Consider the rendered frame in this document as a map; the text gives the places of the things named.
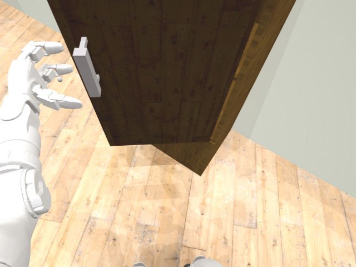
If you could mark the robot left forearm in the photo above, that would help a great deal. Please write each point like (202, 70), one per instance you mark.
(20, 141)

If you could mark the right robot shin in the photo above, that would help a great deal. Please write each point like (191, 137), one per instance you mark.
(198, 257)

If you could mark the handle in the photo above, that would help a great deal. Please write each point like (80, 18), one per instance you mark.
(84, 64)

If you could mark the robot left upper arm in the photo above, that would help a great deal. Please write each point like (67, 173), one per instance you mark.
(24, 197)

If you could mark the left robot hand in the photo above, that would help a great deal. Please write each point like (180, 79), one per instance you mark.
(23, 77)

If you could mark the cupboard door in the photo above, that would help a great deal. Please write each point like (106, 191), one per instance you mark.
(165, 66)

